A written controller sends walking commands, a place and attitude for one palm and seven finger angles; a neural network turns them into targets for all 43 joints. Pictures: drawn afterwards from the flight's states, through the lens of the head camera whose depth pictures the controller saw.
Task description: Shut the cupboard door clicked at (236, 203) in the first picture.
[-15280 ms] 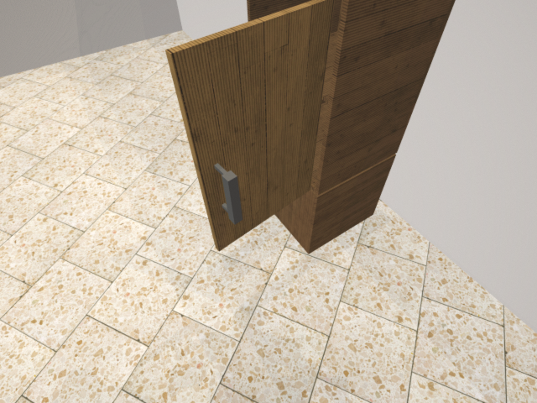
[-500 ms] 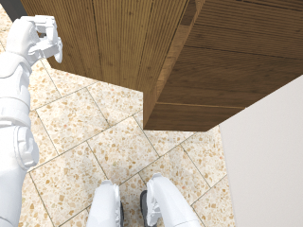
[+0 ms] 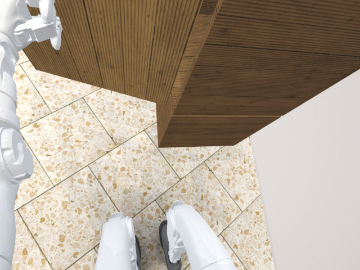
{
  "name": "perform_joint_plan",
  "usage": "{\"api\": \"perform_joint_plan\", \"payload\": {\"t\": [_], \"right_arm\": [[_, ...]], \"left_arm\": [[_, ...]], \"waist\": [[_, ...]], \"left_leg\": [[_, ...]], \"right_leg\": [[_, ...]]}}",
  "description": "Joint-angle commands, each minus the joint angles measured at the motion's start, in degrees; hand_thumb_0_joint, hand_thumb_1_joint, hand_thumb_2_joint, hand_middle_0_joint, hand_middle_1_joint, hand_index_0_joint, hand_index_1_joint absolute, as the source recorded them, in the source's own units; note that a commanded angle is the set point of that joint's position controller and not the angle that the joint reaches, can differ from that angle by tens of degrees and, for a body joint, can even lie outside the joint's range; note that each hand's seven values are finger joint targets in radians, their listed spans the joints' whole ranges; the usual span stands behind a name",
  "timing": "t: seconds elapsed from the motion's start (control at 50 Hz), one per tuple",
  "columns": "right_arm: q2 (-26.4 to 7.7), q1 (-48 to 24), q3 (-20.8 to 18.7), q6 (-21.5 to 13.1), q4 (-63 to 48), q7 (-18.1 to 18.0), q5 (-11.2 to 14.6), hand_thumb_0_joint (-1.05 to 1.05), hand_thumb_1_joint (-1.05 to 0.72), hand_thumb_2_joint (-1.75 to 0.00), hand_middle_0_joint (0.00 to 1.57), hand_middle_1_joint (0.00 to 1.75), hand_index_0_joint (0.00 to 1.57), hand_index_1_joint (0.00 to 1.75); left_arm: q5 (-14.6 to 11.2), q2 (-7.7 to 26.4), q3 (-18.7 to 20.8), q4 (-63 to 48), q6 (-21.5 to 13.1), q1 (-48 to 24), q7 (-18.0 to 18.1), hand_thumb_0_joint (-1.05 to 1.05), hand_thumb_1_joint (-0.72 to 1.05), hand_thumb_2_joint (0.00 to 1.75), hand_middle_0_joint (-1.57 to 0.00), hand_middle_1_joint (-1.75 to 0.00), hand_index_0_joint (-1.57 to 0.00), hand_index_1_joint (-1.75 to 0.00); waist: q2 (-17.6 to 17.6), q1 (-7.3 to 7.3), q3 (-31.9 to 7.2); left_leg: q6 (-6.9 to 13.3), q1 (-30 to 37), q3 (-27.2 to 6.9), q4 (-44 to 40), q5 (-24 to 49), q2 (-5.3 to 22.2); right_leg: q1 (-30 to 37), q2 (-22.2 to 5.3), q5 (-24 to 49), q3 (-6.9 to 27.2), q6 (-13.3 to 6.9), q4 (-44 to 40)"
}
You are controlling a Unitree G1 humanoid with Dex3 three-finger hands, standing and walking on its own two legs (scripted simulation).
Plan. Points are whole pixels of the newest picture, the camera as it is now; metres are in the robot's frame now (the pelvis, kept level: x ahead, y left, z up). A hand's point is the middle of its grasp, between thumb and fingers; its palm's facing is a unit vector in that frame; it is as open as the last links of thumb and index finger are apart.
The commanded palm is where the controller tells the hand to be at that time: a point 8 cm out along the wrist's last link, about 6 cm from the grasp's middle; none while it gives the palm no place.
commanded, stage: push the door shut along its arc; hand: left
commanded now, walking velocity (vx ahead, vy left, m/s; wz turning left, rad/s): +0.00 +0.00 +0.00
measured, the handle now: out of the picture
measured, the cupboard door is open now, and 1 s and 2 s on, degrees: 74 66 66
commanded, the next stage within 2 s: pull the fist back off the door in 0.10 s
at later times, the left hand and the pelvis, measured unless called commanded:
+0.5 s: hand (71, 22) +0.60 +0.14 +0.05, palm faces +0.05 -1.00 -0.03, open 3.1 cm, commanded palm +0.57 +0.16 +0.07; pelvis +0.00 -0.01 +0.01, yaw +0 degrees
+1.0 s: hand (69, 58) +0.52 +0.14 +0.05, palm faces +0.05 -1.00 -0.02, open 3.1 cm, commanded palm +0.50 +0.18 +0.07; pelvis +0.01 -0.01 +0.03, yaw +3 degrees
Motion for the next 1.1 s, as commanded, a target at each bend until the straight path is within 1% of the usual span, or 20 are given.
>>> {"api": "perform_joint_plan", "payload": {"t": [0.0,0.1,0.18,0.2,0.22,0.24,0.26,0.28,0.32,0.36,0.4,0.5,0.54,0.58,0.6,0.68,0.9,0.98,1.02,1.08], "right_arm": [[-13.5,12.9,-4.5,-1.1,0.4,-1.3,0.2,0.0,-0.9,-0.9,0.2,0.3,0.2,0.3],[-13.7,12.8,-4.5,-2.1,1.6,-1.4,-0.2,0.0,-0.9,-0.9,0.2,0.3,0.2,0.3],[-13.8,12.9,-4.6,-2.6,2.3,-1.4,-0.6,0.0,-0.9,-0.9,0.2,0.3,0.2,0.3],[-13.0,16.8,-3.4,-2.6,-0.7,-0.7,-2.2,0.0,-0.9,-0.9,0.2,0.3,0.2,0.3],[-12.4,16.5,-3.3,-2.3,-1.2,0.6,-2.7,0.0,-0.9,-0.9,0.2,0.3,0.2,0.3],[-12.2,17.1,-3.8,-1.7,-1.3,1.6,-3.4,0.0,-0.9,-0.9,0.2,0.3,0.2,0.3],[-11.7,17.3,-4.1,-1.4,-1.8,2.7,-4.0,0.0,-0.9,-0.9,0.2,0.3,0.2,0.3],[-11.4,17.4,-4.4,-1.2,-1.8,3.8,-4.8,0.0,-0.9,-0.9,0.2,0.3,0.2,0.3],[-11.7,18.2,-5.3,0.0,-1.5,5.8,-5.2,0.0,-0.9,-0.9,0.2,0.3,0.2,0.3],[-11.9,17.7,-5.8,1.1,-1.5,6.9,-4.7,0.0,-0.9,-0.9,0.2,0.3,0.2,0.3],[-12.0,17.9,-5.9,1.8,-1.3,6.7,-4.0,0.0,-0.9,-0.9,0.2,0.3,0.2,0.3],[-11.2,16.9,-5.3,2.2,-2.5,6.0,-3.1,0.0,-0.9,-0.9,0.2,0.3,0.2,0.3],[-10.4,15.9,-5.3,2.3,-2.6,6.2,-2.9,0.0,-0.9,-0.9,0.2,0.3,0.2,0.3],[-10.4,15.7,-5.6,2.5,-2.4,6.3,-2.9,0.0,-0.9,-0.9,0.2,0.3,0.2,0.3],[-10.4,15.5,-5.6,2.6,-2.7,6.1,-2.7,0.0,-0.9,-0.9,0.2,0.3,0.2,0.3],[-10.0,14.0,-6.4,3.0,-3.0,6.0,-2.1,0.0,-0.9,-0.9,0.2,0.3,0.2,0.3],[-9.7,9.7,-8.0,3.5,-2.9,4.9,-1.5,0.0,-0.9,-0.9,0.2,0.3,0.2,0.3],[-9.7,7.7,-7.9,4.1,-2.9,4.5,-1.2,0.0,-0.9,-0.9,0.2,0.3,0.2,0.3],[-9.6,7.0,-7.8,4.0,-2.7,4.2,-1.3,0.0,-0.9,-0.9,0.2,0.3,0.2,0.3],[-9.6,6.3,-7.6,4.0,-2.7,4.1,-1.4,0.0,-0.9,-0.9,0.2,0.3,0.2,0.3]], "left_arm": [[-1.4,8.4,-0.8,-11.3,-2.2,-33.9,-0.3,0.0,0.9,0.9,-1.3,-1.5,-1.3,-1.5],[-1.0,5.6,-3.7,-11.4,-1.0,-38.1,-0.3,0.0,0.9,0.9,-1.3,-1.5,-1.3,-1.5],[-0.3,5.0,-4.5,-11.3,0.4,-40.1,-0.1,0.0,0.9,0.9,-1.3,-1.5,-1.3,-1.5],[-4.3,8.5,9.4,-10.3,0.9,-38.0,11.3,0.0,0.9,0.9,-1.3,-1.5,-1.3,-1.5],[-3.1,5.2,6.2,-10.8,0.9,-36.6,16.5,0.0,0.9,0.9,-1.3,-1.5,-1.3,-1.5],[-3.0,2.9,7.6,-10.0,0.5,-34.3,20.9,0.0,0.9,0.9,-1.3,-1.5,-1.3,-1.5],[-2.1,0.8,7.0,-12.3,-0.9,-33.7,25.1,0.0,0.9,0.9,-1.3,-1.5,-1.3,-1.5],[0.4,0.5,6.8,-14.3,-3.0,-33.4,29.4,0.0,0.9,0.9,-1.3,-1.5,-1.3,-1.5],[6.9,2.5,4.4,-17.3,-7.1,-32.9,32.8,0.0,0.9,0.9,-1.3,-1.5,-1.3,-1.5],[8.4,1.5,2.4,-18.5,-8.9,-31.6,31.9,0.0,0.9,0.9,-1.3,-1.5,-1.3,-1.5],[6.5,1.7,2.9,-17.8,-9.1,-31.8,29.1,0.0,0.9,0.9,-1.3,-1.5,-1.3,-1.5],[2.4,6.3,9.9,-16.2,-10.4,-24.1,27.1,0.0,0.9,0.9,-1.3,-1.5,-1.3,-1.5],[2.6,1.7,6.9,-14.2,-11.8,-19.6,27.4,0.0,0.9,0.9,-1.3,-1.5,-1.3,-1.5],[2.3,1.2,7.4,-11.8,-12.6,-15.4,27.6,0.0,0.9,0.9,-1.3,-1.5,-1.3,-1.5],[2.3,1.6,8.0,-11.6,-13.3,-13.3,27.4,0.0,0.9,0.9,-1.3,-1.5,-1.3,-1.5],[0.6,-3.9,4.7,-11.7,-14.4,-8.5,25.9,0.0,0.9,0.9,-1.3,-1.5,-1.3,-1.5],[-1.3,-9.4,0.6,-22.8,-20.0,-10.7,26.6,0.0,0.9,0.9,-1.3,-1.5,-1.3,-1.5],[-1.3,-10.7,0.0,-18.8,-19.5,-6.4,27.2,0.0,0.9,0.9,-1.3,-1.5,-1.3,-1.5],[-0.9,-11.3,-1.1,-18.8,-19.9,-9.3,27.7,0.0,0.9,0.9,-1.3,-1.5,-1.3,-1.5],[-0.9,-11.4,-0.7,-16.2,-20.0,-9.1,28.5,0.0,0.9,0.9,-1.3,-1.5,-1.3,-1.5]], "waist": [[14.1,-4.54,-32.5],[18.5,-5.48,-33.4],[18.8,-6.14,-34.8],[20.6,-3.07,-33.3],[20.2,-3.29,-36.4],[16.9,-3.15,-35.8],[17.4,-2.69,-35.7],[18.5,-2.07,-36.2],[20.8,-1.86,-40.0],[20.3,-2.06,-42.4],[17.3,-2.73,-42.5],[12.5,0.59,-39.1],[10.6,0.26,-34.8],[7.1,0.5,-30.7],[6.7,1.55,-31.1],[4.2,1.7,-29.7],[9.2,2.95,-35.9],[5.7,3.28,-32.4],[6.9,2.55,-31.7],[4.2,2.15,-30.4]], "left_leg": [[-1.9,33.5,-9.2,-7.0,29.7,1.8],[-2.2,36.4,-9.9,-6.2,31.2,2.1],[-2.1,36.6,-9.7,-5.2,31.4,1.9],[-2.6,34.9,-11.2,-6.8,33.6,2.7],[-3.4,36.0,-11.8,-7.6,34.4,3.3],[-3.9,35.9,-12.2,-8.2,33.7,3.3],[-4.0,35.6,-11.4,-8.6,33.5,3.2],[-4.1,35.4,-10.8,-8.5,33.7,3.0],[-5.1,39.7,-11.4,-8.9,37.5,3.3],[-4.8,40.4,-10.6,-9.5,37.0,2.8],[-3.8,38.1,-9.9,-10.3,34.6,2.3],[-2.7,30.1,-6.7,-12.6,29.5,1.3],[-2.6,28.1,-5.9,-13.0,28.5,1.1],[-2.3,24.1,-5.1,-13.3,25.9,0.9],[-2.3,23.5,-4.6,-13.4,25.8,0.7],[-2.3,22.5,-3.9,-14.0,24.9,0.2],[-3.0,34.5,-4.4,-14.4,28.7,-0.3],[-3.1,32.2,-4.4,-15.2,26.0,-0.4],[-3.1,32.6,-4.6,-14.9,25.2,-0.4],[-2.9,29.8,-4.5,-14.8,23.3,-0.7]], "right_leg": [[6.8,-0.2,15.6,4.8,0.5,-7.9],[2.4,-0.1,14.9,3.9,0.2,-6.8],[2.2,0.1,15.3,3.7,0.3,-6.4],[2.7,-0.7,17.0,3.7,-0.1,-6.3],[3.4,-0.7,16.8,3.8,0.5,-6.1],[4.1,-0.7,16.7,3.6,0.8,-6.5],[5.3,-0.8,16.8,4.0,1.0,-7.1],[5.9,-1.0,16.9,4.3,1.1,-7.4],[7.3,-1.1,18.0,4.4,1.0,-7.3],[11.4,-1.0,19.6,5.0,0.9,-8.4],[15.8,-0.8,21.2,5.6,1.1,-9.3],[25.5,-0.8,22.5,7.5,1.3,-11.6],[25.2,-1.0,22.4,7.7,1.5,-12.3],[27.2,-1.1,21.7,8.6,1.5,-13.2],[28.6,-1.1,22.3,8.9,1.3,-13.1],[30.1,-1.5,23.4,9.6,1.6,-13.7],[26.6,-2.1,24.1,8.7,1.7,-12.8],[26.6,-2.1,21.8,8.5,1.8,-13.4],[24.5,-2.2,20.7,8.5,1.8,-13.3],[25.4,-2.2,19.5,8.8,1.9,-13.5]]}}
